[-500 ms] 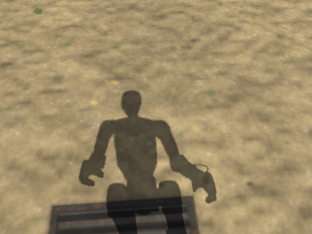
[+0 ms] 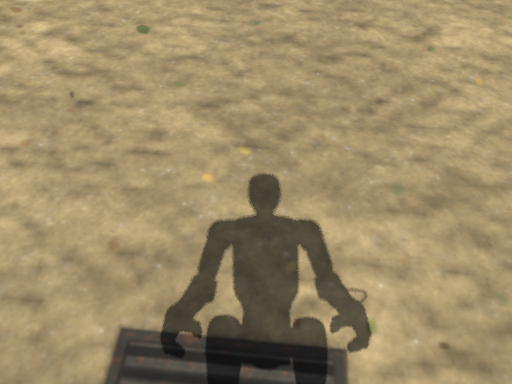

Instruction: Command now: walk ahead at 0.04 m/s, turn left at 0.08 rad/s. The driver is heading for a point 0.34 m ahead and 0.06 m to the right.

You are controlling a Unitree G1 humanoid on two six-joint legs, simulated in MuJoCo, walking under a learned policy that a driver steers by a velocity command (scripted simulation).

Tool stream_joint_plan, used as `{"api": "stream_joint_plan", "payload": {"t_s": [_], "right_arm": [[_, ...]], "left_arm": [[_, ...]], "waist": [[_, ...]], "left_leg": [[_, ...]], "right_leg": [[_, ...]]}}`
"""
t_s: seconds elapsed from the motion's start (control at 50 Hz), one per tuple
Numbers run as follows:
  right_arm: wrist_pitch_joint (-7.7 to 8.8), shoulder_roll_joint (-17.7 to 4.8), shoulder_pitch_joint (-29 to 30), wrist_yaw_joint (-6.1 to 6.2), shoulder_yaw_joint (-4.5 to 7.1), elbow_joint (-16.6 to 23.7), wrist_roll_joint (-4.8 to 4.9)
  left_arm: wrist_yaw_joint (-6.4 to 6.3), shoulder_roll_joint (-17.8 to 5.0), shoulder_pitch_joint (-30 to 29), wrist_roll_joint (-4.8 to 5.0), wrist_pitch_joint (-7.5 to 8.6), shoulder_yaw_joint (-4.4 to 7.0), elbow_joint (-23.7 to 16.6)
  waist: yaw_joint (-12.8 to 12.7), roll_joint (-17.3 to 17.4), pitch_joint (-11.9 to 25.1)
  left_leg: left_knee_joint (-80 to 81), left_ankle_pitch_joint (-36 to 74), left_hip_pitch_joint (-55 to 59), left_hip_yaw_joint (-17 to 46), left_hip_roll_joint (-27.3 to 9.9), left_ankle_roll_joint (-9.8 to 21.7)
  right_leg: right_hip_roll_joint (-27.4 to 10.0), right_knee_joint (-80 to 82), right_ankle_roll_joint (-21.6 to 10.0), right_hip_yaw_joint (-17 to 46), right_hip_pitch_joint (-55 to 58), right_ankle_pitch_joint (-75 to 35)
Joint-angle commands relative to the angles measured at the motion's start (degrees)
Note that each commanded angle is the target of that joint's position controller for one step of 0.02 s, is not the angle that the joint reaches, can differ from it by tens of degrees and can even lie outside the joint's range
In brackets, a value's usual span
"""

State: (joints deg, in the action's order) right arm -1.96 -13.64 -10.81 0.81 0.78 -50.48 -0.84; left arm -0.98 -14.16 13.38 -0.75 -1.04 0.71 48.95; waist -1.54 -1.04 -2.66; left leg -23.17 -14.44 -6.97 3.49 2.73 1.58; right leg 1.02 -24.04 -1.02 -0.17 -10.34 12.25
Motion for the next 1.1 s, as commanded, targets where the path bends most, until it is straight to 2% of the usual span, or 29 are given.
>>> {"api": "stream_joint_plan", "payload": {"t_s": [0.02, 0.06, 0.1, 0.14, 0.2, 0.26, 0.3, 0.32, 0.34, 0.36, 0.38, 0.4, 0.44, 0.52, 0.62, 0.66, 0.7, 0.72, 0.74, 0.76, 0.78, 0.8, 0.82, 0.84, 0.86, 0.92, 1.02, 1.06, 1.1], "right_arm": [[1.60, -7.6, 0.0, 0.65, 1.05, 0.7, 0.11], [1.01, -10.0, -3.1, 0.71, 2.13, -1.3, 0.12], [0.59, -11.5, -5.4, 0.35, 2.92, -1.8, -0.24], [1.21, -10.8, -6.3, 0.17, 3.15, -2.3, -0.54], [2.95, -10.4, -5.4, -0.02, 3.51, -2.7, -0.35], [3.89, -10.7, -2.7, -0.41, 3.93, -2.8, 0.21], [4.10, -9.3, -1.4, -0.60, 3.67, -2.5, 0.11], [4.56, -5.6, -0.1, -0.88, 2.53, -1.4, -0.41], [5.00, -3.6, 0.6, -1.18, 1.95, 1.0, -0.14], [4.81, -7.6, 0.6, -1.19, 2.83, 0.3, -1.15], [5.01, -7.4, 0.0, -1.91, 2.85, -0.4, -0.93], [5.27, -6.7, -1.2, -2.51, 2.59, -1.4, -0.65], [5.05, -6.1, -1.3, -3.12, 2.33, -2.3, -1.56], [3.99, -3.7, 1.0, -2.69, 1.60, -2.0, -1.26], [3.79, -1.1, 8.7, -1.83, -0.07, 0.1, -0.23], [3.96, -1.9, 6.3, -1.13, -0.09, -0.9, -0.13], [4.51, -3.5, -0.2, -0.34, 0.52, -3.5, -0.28], [5.15, -4.1, -5.0, 0.01, 0.91, -5.2, -0.54], [6.00, -5.9, -9.8, 0.37, 1.46, -6.6, -1.22], [6.40, -10.2, -15.2, 0.51, 2.32, -7.4, -2.00], [5.86, -9.1, -13.9, 0.14, 1.87, -7.5, -0.19], [5.30, -6.9, -9.1, -0.26, 1.62, -6.1, 1.81], [4.87, -4.5, -3.3, -0.03, 0.93, -4.9, 1.71], [4.59, -2.1, -0.4, 0.26, 0.07, -4.6, 1.08], [4.50, -1.4, 0.3, 0.77, -0.30, -4.8, 0.62], [4.65, -2.0, -1.4, 0.96, -0.45, -6.4, -0.40], [3.41, -4.4, -2.3, 0.92, 0.17, -7.2, 0.00], [2.63, -4.2, -1.4, 1.02, 0.20, -7.2, 0.53], [2.26, -3.3, -3.4, 1.00, 0.22, -7.9, 0.63]], "left_arm": [[0.11, -7.1, -0.2, -0.23, 0.61, 1.75, -0.8], [0.48, -6.4, 0.1, -0.68, 0.71, 1.72, 0.1], [0.93, -5.7, -2.3, -1.36, 0.71, 1.71, -0.5], [1.28, -5.6, -4.0, -1.22, 1.39, 1.82, -1.4], [2.13, -6.2, -4.0, -0.87, 2.96, 2.21, -1.5], [2.35, -5.0, -0.1, -0.46, 3.61, 2.27, -0.1], [1.69, -5.7, 10.3, -0.56, 3.93, 3.04, 4.2], [0.94, -9.6, 17.2, -1.31, 4.53, 4.04, 5.6], [1.06, -15.7, 22.2, -1.01, 4.57, 5.30, 6.7], [1.09, -11.9, 17.4, -1.01, 4.22, 4.33, 6.2], [1.32, -9.4, 11.5, -0.72, 4.49, 3.61, 4.3], [1.42, -7.9, 8.3, -0.66, 4.96, 3.17, 3.4], [1.19, -6.4, 8.2, -0.43, 5.98, 2.46, 3.9], [0.87, -4.6, 13.9, 0.04, 6.51, 1.30, 7.6], [-0.08, -3.4, 14.4, -0.23, 5.39, 0.09, 9.6], [-0.34, -3.5, 14.0, -0.24, 5.23, 0.06, 10.4], [-0.63, -3.7, 11.7, 0.06, 5.22, 0.12, 10.4], [-0.56, -4.1, 10.0, 0.44, 5.11, 0.26, 10.5], [-0.40, -4.3, 10.2, 0.86, 5.27, 0.30, 10.4], [-0.63, -2.3, 13.4, 1.45, 5.23, -0.12, 9.5], [-0.69, 1.6, 22.6, 3.05, 3.67, -0.33, 12.6], [-0.96, -1.8, 19.9, 0.56, 2.25, 0.43, 13.6], [-0.65, -1.4, 14.2, -0.96, 1.83, 0.61, 12.4], [-0.38, -0.7, 11.0, -1.51, 1.50, 0.62, 11.9], [-0.19, -0.3, 9.5, -1.56, 0.92, 0.63, 11.8], [-0.60, 2.1, 11.8, -0.83, -0.56, -0.01, 13.9], [-1.28, 1.4, 7.8, -0.51, -1.68, -0.06, 14.3], [-1.18, 2.1, 8.5, -0.71, -1.34, -0.34, 15.3], [-1.34, 1.3, 8.4, -1.30, -0.49, -0.62, 15.2]], "waist": [[1.0, 7.4, 2.4], [2.1, 10.0, 0.0], [3.9, 11.0, -6.2], [4.5, 10.7, -8.3], [3.2, 7.9, -5.9], [0.3, 7.4, -3.4], [-4.3, 2.5, -1.3], [-7.4, -7.9, 0.7], [-7.6, -18.5, 1.8], [-3.8, -8.4, -2.9], [-0.9, -3.6, -5.6], [0.8, -2.1, -5.3], [1.3, -2.5, -3.3], [1.6, -2.8, -1.7], [-0.2, -5.6, -2.1], [0.5, -6.4, -0.6], [3.4, -5.9, 1.6], [6.1, -4.3, 2.8], [7.8, -1.5, 5.6], [7.0, 6.6, 12.5], [3.1, 12.1, 20.6], [2.6, 5.1, 16.1], [1.8, 4.7, 7.5], [0.8, 3.0, 3.6], [-0.1, 3.9, 1.4], [-1.3, 5.1, 3.3], [0.2, 6.6, 2.7], [-0.7, 5.3, 1.0], [-0.1, 2.5, -1.7]], "left_leg": [[7.8, 2.3, -2.7, 8.5, -8.0, 2.5], [10.0, -19.0, -2.3, 11.5, -8.3, 5.1], [15.0, -32.3, -3.6, 19.5, -14.1, 9.6], [17.9, -29.9, -2.9, 24.2, -18.1, 12.7], [16.8, -18.4, 2.4, 19.8, -17.0, 12.6], [13.5, -11.5, -4.1, 12.2, -13.4, 10.4], [4.1, -11.9, -16.5, 7.5, -9.2, 8.0], [-12.3, -10.7, -23.4, 0.9, -3.8, 5.6], [-27.4, -17.6, -33.4, -4.2, 3.1, 4.3], [-36.1, -15.5, -34.7, 1.1, -0.8, 5.4], [-37.8, -9.3, -34.3, 1.8, -3.5, 5.8], [-37.1, -4.6, -32.5, 0.9, -5.4, 5.2], [-36.3, 1.1, -30.5, -1.5, -6.8, 3.4], [-34.1, 2.9, -29.9, -6.2, -4.9, 0.1], [-15.8, 9.7, -20.9, -10.6, -1.2, -0.3], [-12.8, 10.8, -16.4, -10.1, -0.3, 1.1], [-9.4, 10.5, -10.4, -8.6, 0.5, 3.3], [-3.8, 14.8, -5.3, -8.1, 0.3, 4.2], [-0.5, 29.0, 3.6, -4.2, -4.0, 5.2], [-5.9, 59.8, 15.7, 8.3, -17.8, 9.2], [-5.2, 70.4, 18.9, 19.9, -27.2, 19.6], [-0.7, 51.2, 10.3, 18.7, -24.8, 19.7], [3.9, 36.2, 2.0, 15.8, -22.0, 18.1], [7.5, 27.7, -3.8, 12.6, -19.4, 15.7], [9.5, 24.9, -8.1, 9.2, -17.1, 13.7], [9.6, 21.4, -10.2, 4.1, -13.4, 10.6], [13.1, -6.4, -12.3, 6.8, -13.1, 8.8], [13.2, -13.4, -15.7, 6.7, -12.5, 6.9], [12.6, -16.5, -17.4, 6.7, -11.2, 3.4]], "right_leg": [[-3.4, 2.7, -0.9, 4.0, 4.1, -3.1], [0.0, -3.4, -1.7, 0.2, -2.3, 9.4], [1.2, -10.5, -2.2, -2.8, -11.8, 13.9], [-1.4, -17.6, -2.7, -1.0, -17.4, 14.1], [-2.9, -17.3, -3.0, -0.4, -19.0, 12.8], [-1.2, -7.2, -3.3, -3.4, -5.0, 6.2], [1.2, -0.2, -3.1, -3.9, 14.2, 3.7], [-9.2, 8.3, -4.5, 10.9, 21.2, 15.4], [-22.3, 18.7, -10.2, 37.0, 22.3, 32.6], [-23.4, 18.8, -11.9, 37.6, 15.6, 35.3], [-20.9, 18.1, -11.2, 32.1, 11.4, 31.0], [-17.9, 18.5, -9.9, 26.2, 9.9, 23.3], [-14.0, 18.6, -8.4, 17.3, 10.8, 7.5], [-11.5, 11.7, -8.1, 5.1, 12.8, -41.3], [-8.1, 8.6, -6.2, -0.3, 8.5, -50.3], [-9.4, 5.4, -6.1, 0.6, 9.2, -52.5], [-10.5, -0.6, -5.8, 2.1, 10.4, -54.9], [-9.7, -6.6, -5.1, 1.7, 10.1, -51.9], [-7.7, -14.4, -3.7, 1.1, 5.8, -40.7], [-2.7, -29.5, -2.5, -1.7, -2.5, -9.7], [3.8, -41.4, -1.8, 1.2, -6.7, 24.7], [1.6, -43.5, -1.6, 4.3, -7.1, 23.2], [0.7, -43.1, -1.4, 3.8, -9.7, 20.9], [-0.9, -39.2, -1.0, 4.2, -8.9, 17.9], [-1.9, -34.9, -0.5, 4.0, -6.6, 15.8], [-1.0, -24.6, 0.6, 1.4, -1.0, 14.7], [-1.2, -13.4, 0.4, 0.0, 0.7, 9.1], [-1.2, -6.8, -0.2, -0.9, 4.3, 4.0], [-4.3, 1.5, -1.1, 3.3, 5.2, 1.5]]}}
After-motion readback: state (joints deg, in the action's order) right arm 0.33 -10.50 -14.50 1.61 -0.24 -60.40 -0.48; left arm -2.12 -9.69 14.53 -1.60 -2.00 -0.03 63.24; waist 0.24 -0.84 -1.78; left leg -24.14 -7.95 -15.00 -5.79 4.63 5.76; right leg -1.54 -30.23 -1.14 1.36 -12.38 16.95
